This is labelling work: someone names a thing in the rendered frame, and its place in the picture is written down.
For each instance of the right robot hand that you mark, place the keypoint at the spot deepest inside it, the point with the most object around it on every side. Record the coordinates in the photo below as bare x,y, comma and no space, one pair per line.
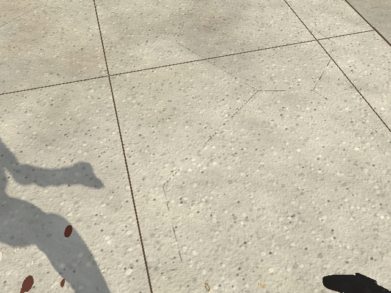
353,284

